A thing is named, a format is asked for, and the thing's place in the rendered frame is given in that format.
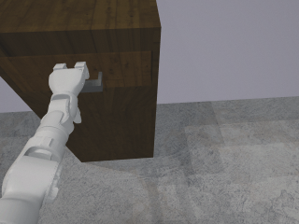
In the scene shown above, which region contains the handle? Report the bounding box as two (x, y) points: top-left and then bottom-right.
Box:
(80, 71), (104, 93)

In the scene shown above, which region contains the robot left upper arm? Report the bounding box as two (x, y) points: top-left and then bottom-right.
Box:
(0, 155), (64, 224)

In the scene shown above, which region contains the drawer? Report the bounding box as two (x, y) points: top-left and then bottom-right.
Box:
(0, 50), (151, 91)

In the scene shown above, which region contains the cabinet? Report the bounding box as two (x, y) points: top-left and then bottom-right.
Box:
(0, 0), (162, 162)

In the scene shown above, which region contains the left robot hand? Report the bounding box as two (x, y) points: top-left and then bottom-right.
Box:
(49, 62), (90, 124)

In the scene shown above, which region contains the left robot forearm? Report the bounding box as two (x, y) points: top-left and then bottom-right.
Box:
(2, 91), (78, 197)

